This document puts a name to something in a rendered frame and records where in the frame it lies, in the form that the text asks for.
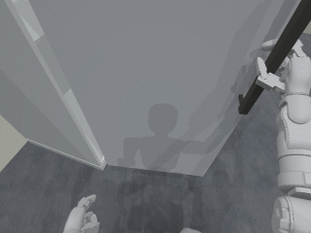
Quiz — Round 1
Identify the robot right hand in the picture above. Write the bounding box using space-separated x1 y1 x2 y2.
255 38 311 99

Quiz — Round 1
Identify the right robot forearm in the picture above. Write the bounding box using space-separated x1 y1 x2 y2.
276 94 311 201

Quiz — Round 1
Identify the fridge door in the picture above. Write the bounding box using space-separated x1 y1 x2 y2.
28 0 301 177

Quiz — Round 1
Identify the right robot upper arm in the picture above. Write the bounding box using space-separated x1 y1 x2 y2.
271 195 311 233

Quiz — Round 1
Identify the robot left hand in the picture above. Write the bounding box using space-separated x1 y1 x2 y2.
63 194 100 233

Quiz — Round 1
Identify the handle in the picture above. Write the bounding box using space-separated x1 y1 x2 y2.
238 0 311 115

